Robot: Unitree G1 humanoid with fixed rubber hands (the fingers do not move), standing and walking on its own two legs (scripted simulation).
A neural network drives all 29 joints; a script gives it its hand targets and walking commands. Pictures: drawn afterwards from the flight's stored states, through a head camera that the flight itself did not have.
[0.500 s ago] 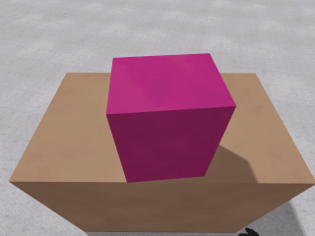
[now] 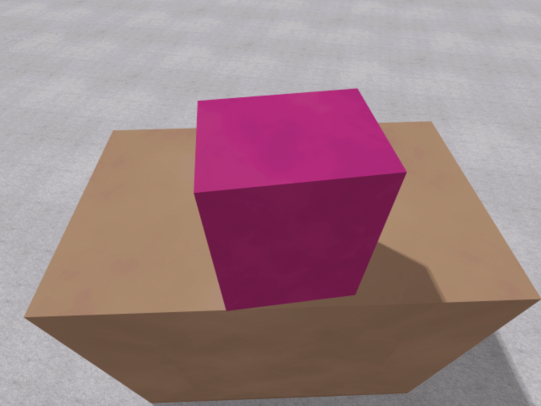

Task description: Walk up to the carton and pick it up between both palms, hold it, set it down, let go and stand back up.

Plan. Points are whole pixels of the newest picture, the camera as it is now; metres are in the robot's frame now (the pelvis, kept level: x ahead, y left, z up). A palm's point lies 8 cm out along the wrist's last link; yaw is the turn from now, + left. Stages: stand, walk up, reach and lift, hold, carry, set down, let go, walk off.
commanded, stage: walk up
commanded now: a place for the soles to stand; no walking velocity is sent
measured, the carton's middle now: (286, 209) +0.37 -0.01 +0.10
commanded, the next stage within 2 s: reach and lift in 1.16 s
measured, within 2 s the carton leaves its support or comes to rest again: neither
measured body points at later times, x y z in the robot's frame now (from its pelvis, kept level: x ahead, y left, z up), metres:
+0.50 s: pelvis +0.00 +0.01 +0.00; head +0.01 +0.02 +0.45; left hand +0.02 +0.26 -0.15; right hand +0.03 -0.24 -0.14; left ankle +0.04 +0.09 -0.74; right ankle +0.00 -0.10 -0.74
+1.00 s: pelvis +0.02 +0.02 +0.00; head +0.03 +0.02 +0.45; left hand +0.04 +0.25 -0.15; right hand +0.03 -0.23 -0.14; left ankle +0.04 +0.09 -0.74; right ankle +0.00 -0.10 -0.74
